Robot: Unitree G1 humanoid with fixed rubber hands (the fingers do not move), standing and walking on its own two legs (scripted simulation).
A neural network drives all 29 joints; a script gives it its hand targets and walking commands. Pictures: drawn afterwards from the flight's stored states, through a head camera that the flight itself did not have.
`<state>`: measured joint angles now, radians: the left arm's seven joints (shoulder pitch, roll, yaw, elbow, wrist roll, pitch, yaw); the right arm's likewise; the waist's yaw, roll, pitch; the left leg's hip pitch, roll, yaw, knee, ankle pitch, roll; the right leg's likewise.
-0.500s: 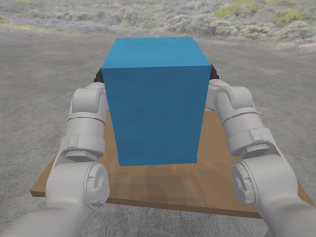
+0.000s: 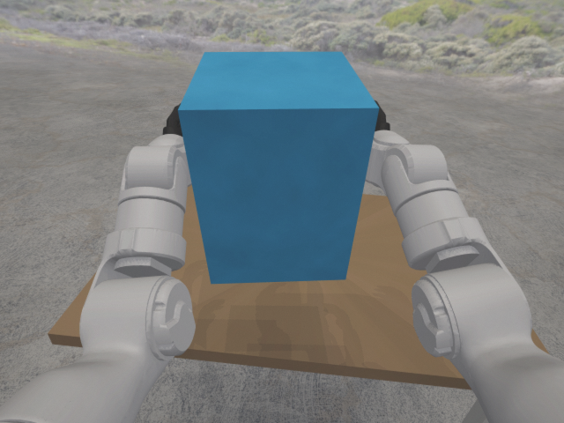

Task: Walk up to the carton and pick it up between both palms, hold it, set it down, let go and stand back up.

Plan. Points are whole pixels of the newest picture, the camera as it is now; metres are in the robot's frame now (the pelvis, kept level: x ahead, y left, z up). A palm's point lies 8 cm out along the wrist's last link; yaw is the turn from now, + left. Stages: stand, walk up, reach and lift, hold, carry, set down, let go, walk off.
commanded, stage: set down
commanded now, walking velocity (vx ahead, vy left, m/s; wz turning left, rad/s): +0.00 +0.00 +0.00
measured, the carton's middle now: (276, 167) +0.34 +0.01 +0.29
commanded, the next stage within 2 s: none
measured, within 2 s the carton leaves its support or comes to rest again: neither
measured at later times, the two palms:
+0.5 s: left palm (184, 191) +0.40 +0.15 +0.22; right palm (359, 206) +0.38 -0.12 +0.21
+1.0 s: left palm (191, 201) +0.41 +0.14 +0.19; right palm (359, 211) +0.39 -0.13 +0.19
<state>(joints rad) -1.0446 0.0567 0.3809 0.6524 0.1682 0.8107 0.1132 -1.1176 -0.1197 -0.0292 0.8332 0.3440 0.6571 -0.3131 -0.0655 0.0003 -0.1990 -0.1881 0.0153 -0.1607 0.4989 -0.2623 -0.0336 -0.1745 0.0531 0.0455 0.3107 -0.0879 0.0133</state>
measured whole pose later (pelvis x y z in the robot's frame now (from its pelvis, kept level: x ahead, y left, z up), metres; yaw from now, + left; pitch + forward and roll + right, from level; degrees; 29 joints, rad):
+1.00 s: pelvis +0.02 +0.01 +0.00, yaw +1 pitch -6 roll -3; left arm -0.79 0.00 0.28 0.54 0.23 0.59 0.09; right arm -0.77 -0.03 -0.03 0.69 0.24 0.34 -0.26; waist -0.11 -0.04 -0.04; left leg -0.08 0.00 -0.15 0.46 -0.28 -0.01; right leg -0.06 0.03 0.03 0.28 -0.12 0.03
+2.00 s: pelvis +0.02 +0.00 +0.00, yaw +1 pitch -3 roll -2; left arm -0.67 -0.04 0.25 0.62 0.21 0.40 0.11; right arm -0.61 0.04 -0.11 0.65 0.07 0.24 -0.21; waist -0.08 -0.03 -0.03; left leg -0.11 0.00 -0.14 0.41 -0.25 -0.02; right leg -0.12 0.02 0.02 0.29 -0.12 0.02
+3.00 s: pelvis +0.03 +0.01 +0.00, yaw +1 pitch -1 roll -1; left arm -0.57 -0.08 0.25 0.68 0.24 0.21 0.10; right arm -0.47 0.11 -0.20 0.65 -0.06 0.05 -0.16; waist -0.07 -0.02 -0.02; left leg -0.15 0.00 -0.12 0.40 -0.24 -0.01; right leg -0.17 0.00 0.01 0.29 -0.12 0.02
